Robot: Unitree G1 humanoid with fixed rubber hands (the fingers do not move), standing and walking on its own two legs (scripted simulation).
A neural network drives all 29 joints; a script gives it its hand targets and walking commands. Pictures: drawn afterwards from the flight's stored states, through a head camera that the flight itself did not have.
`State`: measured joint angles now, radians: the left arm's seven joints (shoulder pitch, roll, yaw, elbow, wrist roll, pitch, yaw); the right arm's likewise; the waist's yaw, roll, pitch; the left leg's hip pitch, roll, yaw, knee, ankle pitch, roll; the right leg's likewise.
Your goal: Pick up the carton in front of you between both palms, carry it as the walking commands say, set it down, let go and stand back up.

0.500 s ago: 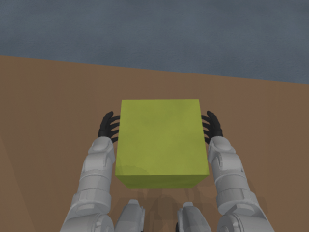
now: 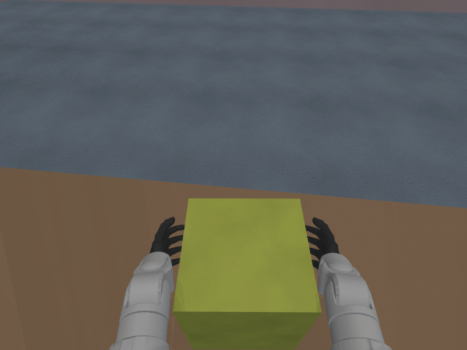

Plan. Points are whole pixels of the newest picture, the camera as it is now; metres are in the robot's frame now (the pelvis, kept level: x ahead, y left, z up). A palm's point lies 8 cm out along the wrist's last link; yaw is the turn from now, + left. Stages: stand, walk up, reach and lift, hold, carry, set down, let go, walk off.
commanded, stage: reach and lift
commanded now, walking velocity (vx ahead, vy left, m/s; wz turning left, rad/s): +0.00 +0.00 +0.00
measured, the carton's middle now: (243, 277) +0.30 +0.00 -0.05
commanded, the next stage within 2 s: hold in 1.02 s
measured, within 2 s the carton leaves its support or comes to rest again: neither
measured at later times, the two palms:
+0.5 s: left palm (157, 253) +0.29 +0.15 +0.04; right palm (330, 254) +0.29 -0.15 +0.04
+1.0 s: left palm (158, 250) +0.29 +0.15 +0.05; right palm (333, 251) +0.29 -0.15 +0.05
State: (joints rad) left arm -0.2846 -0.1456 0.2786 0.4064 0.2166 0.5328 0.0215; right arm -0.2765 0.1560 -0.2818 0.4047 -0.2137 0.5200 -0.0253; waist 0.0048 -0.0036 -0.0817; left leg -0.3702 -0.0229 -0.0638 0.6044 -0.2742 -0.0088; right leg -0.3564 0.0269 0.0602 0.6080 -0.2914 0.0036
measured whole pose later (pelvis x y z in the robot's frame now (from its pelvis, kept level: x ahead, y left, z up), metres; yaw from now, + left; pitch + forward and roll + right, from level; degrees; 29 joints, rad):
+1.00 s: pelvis +0.01 +0.00 +0.02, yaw +0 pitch -6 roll +0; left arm -0.24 -0.15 0.22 0.26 0.26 0.69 0.00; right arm -0.25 0.15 -0.22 0.26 -0.26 0.68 0.01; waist 0.00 -0.01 0.03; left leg -0.09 -0.02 -0.06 0.38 -0.19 -0.01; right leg -0.08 0.02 0.07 0.39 -0.21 0.00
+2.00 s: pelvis +0.01 +0.00 +0.02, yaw +0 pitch -7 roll +0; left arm -0.22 -0.14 0.19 0.17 0.25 0.77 0.00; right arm -0.22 0.14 -0.19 0.18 -0.25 0.77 0.01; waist 0.00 0.00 0.03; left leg -0.07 -0.02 -0.06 0.38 -0.19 -0.01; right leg -0.06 0.02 0.07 0.38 -0.20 0.00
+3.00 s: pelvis +0.45 -0.07 +0.02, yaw -1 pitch +4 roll +1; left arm 0.04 -0.13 0.04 -0.53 0.01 1.18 0.15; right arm 0.06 0.13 -0.04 -0.54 -0.04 1.17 -0.13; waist 0.04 0.00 -0.13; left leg -0.62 0.11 0.12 0.77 -0.14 -0.01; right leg -0.07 -0.02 -0.20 0.25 -0.26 -0.05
